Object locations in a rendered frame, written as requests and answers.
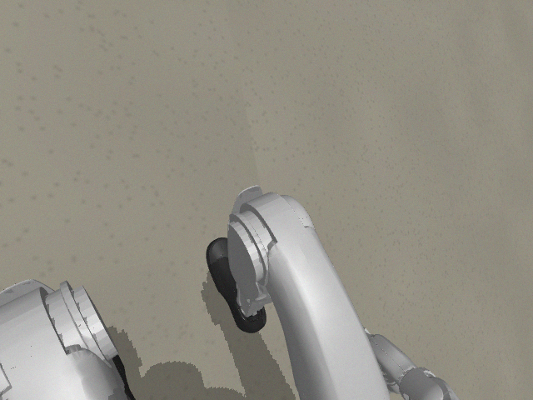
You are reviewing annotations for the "right robot arm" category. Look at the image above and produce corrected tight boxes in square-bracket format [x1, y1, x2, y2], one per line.
[399, 367, 460, 400]

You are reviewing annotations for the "right robot foot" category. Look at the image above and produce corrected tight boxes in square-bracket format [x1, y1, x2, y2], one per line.
[206, 237, 267, 333]

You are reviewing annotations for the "left robot foot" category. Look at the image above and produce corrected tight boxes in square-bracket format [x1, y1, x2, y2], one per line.
[112, 355, 136, 400]

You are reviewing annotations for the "right robot hand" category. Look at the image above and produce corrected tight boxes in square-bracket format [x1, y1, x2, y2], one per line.
[364, 327, 417, 394]

